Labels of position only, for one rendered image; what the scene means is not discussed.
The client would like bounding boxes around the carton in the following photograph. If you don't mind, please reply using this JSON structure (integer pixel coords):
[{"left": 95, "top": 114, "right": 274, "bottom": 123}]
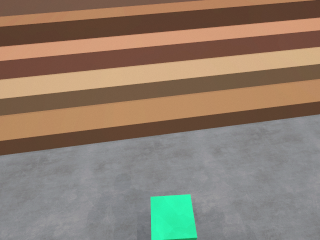
[{"left": 150, "top": 194, "right": 198, "bottom": 240}]

